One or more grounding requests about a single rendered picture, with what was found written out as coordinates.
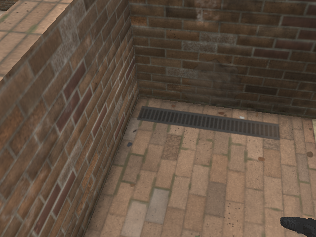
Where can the robot right hand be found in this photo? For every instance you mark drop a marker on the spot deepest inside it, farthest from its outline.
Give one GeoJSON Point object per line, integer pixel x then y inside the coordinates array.
{"type": "Point", "coordinates": [306, 226]}

